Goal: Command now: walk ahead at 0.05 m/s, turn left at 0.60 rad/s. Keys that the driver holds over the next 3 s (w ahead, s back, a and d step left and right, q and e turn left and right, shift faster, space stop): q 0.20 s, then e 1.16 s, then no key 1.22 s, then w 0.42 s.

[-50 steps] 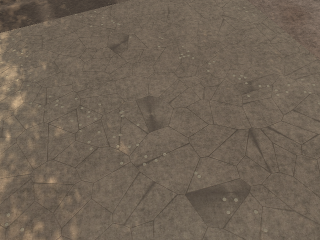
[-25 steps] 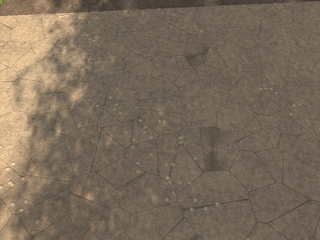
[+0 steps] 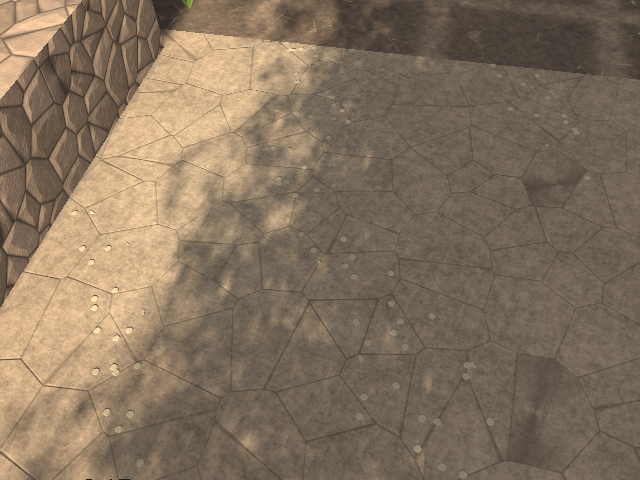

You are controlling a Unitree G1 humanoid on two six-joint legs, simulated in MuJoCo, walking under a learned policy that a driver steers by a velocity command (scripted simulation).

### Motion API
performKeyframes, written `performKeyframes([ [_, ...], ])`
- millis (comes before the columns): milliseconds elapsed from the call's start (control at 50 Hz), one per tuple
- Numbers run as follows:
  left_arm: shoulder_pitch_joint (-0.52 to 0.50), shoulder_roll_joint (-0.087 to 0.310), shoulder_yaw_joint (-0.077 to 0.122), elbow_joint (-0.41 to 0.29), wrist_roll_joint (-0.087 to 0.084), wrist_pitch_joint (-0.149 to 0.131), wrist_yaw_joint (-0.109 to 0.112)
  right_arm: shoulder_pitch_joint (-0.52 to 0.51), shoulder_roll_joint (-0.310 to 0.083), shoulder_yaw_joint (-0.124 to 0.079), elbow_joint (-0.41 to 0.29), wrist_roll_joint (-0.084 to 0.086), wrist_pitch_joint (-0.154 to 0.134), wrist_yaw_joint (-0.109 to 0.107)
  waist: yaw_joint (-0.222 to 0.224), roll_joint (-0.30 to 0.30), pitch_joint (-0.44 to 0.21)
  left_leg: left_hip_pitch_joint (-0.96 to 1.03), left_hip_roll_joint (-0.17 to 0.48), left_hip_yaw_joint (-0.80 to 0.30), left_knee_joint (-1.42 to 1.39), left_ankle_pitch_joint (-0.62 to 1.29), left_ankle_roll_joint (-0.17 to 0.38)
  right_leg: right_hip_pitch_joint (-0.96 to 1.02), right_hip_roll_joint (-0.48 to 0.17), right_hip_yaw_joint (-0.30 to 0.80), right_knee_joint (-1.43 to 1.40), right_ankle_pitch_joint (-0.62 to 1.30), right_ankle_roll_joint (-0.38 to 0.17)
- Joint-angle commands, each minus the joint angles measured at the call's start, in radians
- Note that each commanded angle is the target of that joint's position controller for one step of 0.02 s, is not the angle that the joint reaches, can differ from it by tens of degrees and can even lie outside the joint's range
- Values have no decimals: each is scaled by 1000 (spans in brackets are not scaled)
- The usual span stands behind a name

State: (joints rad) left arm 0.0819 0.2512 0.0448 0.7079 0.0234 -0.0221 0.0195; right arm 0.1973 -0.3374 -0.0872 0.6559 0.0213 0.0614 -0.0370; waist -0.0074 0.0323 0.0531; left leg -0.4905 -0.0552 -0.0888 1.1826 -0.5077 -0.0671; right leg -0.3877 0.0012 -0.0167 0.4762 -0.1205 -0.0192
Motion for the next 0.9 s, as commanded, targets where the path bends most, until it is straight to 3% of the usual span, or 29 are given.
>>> performKeyframes([
  [20, -19, 150, 41, -56, 4, 10, 15, 67, -53, -21, -63, 4, 6, -3, -7, -187, -129, -46, 56, 46, -48, 61, -22, 175, -225, 172, -187, 168, -196],
  [140, -17, 198, 63, -44, -12, 25, 16, 13, -52, -10, -97, -6, -2, 21, 20, -205, -184, 90, 104, 93, -326, 129, 11, 210, -295, 94, -188, 172, -216],
  [180, -13, 210, 67, -35, -22, 28, 11, 21, -64, -16, -98, -6, 1, 32, 15, -209, -175, 133, 98, 114, -415, 150, 35, 210, -308, 79, -173, 129, -200],
  [220, -19, 210, 66, -21, -42, 34, 9, 72, -53, -18, -76, -13, 1, 41, -20, -188, -168, 250, 68, 142, -609, 249, 81, 165, -290, 51, -111, 76, -154],
  [240, 19, 182, 57, 3, -51, 36, 4, 106, -58, -22, -58, -21, -1, 40, -27, -151, -157, 344, 48, 128, -712, 298, 113, 99, -257, 24, -54, 9, -104],
  [260, 65, 115, 36, 17, -34, 35, -9, 119, -110, -31, -60, -27, -3, 30, -5, 43, -141, 447, 191, -84, -839, 429, 172, -40, -170, -71, 127, -166, -6],
  [280, 49, 73, 18, -23, 3, 26, -19, 60, -177, -31, -96, -39, -5, 20, 23, 295, -117, 446, 422, -336, -866, 628, 319, -239, -40, -117, 306, -492, 77],
  [300, -26, 141, 41, -26, -8, 26, -7, 70, -123, -16, -92, -75, -27, 23, -48, 190, -145, 313, 440, -319, -889, 549, 380, -178, -70, 14, 461, -503, 77],
  [320, -6, 151, 47, -4, -29, 32, -6, 24, -76, 1, -72, -82, -48, 27, -13, 145, -125, 275, 375, -226, -897, 482, 338, -141, -78, 45, 502, -439, 69],
  [360, 76, 141, 53, 66, -27, 50, 0, -57, -27, 17, -49, -57, -75, 27, 21, 136, -104, 279, 293, -90, -886, 476, 255, -116, -76, 65, 519, -312, 83],
  [400, 104, 144, 57, 87, -33, 54, 2, -76, 1, 29, -30, -60, -84, 18, 33, 124, -88, 263, 271, -15, -876, 585, 247, -61, -52, 90, 532, -254, 104],
  [440, 81, 144, 55, 73, -42, 52, 2, -79, -22, 20, -21, -55, -80, 7, 19, 111, -82, 327, 278, 8, -854, 624, 254, -81, -51, 77, 467, -245, 114],
  [520, 40, 132, 45, 34, -46, 60, 1, -28, -76, -5, 7, -39, -53, -8, -31, 89, -86, 435, 361, -49, -828, 681, 312, -130, -64, 40, 425, -346, 124],
  [620, 61, 120, 40, 15, -47, 72, -9, -70, -88, -21, 14, -36, -40, -7, -20, 82, -102, 438, 392, -19, -813, 787, 332, -77, -65, -8, 367, -368, 104],
  [700, 89, 118, 43, 6, -49, 77, -31, -104, -104, -32, 24, -20, -34, -8, 9, 96, -129, 431, 392, 41, -763, 799, 296, 25, -42, -57, 209, -287, 57],
  [740, 145, 130, 52, 18, -44, 78, -38, -104, -101, -35, 42, -2, -30, -9, 46, 87, -138, 367, 351, 113, -676, 677, 215, 163, -10, -77, -6, -88, 3],
  [760, 166, 193, 72, 17, -38, 76, -29, -59, -71, -31, 59, -10, -34, -5, 36, -39, -141, 241, 283, 194, -531, 474, 125, 291, -64, 52, -92, 149, -49],
  [780, 193, 322, 101, 0, -32, 70, -9, -106, -6, -9, 9, -64, -41, 1, 24, -342, -133, -91, 115, 269, -235, -59, 8, 455, -331, 432, -87, 588, -207],
  [800, 217, 302, 89, -16, 5, 46, -22, -204, -30, -14, -20, -51, -46, -3, 99, -253, -186, -158, 44, 87, -41, -228, -5, 406, -418, 535, -121, 590, -366],
  [820, 169, 281, 82, -22, 5, 23, -27, -198, -61, -24, -13, -25, -45, -3, 71, -162, -157, -189, 67, 36, 29, -163, 2, 392, -371, 452, -131, 514, -346],
  [840, 111, 261, 80, -27, -14, 11, -21, -174, -71, -30, 3, -17, -43, -5, 36, -127, -121, -208, 83, 22, 18, -61, 8, 375, -306, 376, -127, 430, -284],
  [880, 49, 211, 62, -41, -44, 14, -6, -143, -87, -39, 26, -31, -42, -18, 6, -111, -108, -185, 93, 10, -29, 64, -3, 341, -244, 321, -129, 390, -222],
  [900, 55, 207, 59, -45, -42, 18, -1, -126, -78, -38, 32, -31, -45, -17, 0, -123, -121, -151, 77, 16, -23, 105, -11, 326, -226, 308, -131, 405, -219],
])
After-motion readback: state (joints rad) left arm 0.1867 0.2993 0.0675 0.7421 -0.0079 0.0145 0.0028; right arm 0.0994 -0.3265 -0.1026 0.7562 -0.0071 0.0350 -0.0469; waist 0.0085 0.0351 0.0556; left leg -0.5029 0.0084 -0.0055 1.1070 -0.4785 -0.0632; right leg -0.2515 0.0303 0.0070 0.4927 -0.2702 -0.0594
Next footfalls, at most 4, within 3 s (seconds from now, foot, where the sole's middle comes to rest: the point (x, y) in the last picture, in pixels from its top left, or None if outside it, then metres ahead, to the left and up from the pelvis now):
0.26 left None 0.04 0.15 -0.77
0.76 right None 0.02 -0.08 -0.77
1.28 left None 0.11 0.12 -0.77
1.66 right None -0.03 -0.10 -0.77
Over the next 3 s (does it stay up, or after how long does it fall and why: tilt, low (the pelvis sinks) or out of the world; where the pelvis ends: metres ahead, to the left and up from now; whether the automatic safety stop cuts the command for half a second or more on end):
stays up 0.11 0.00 0.01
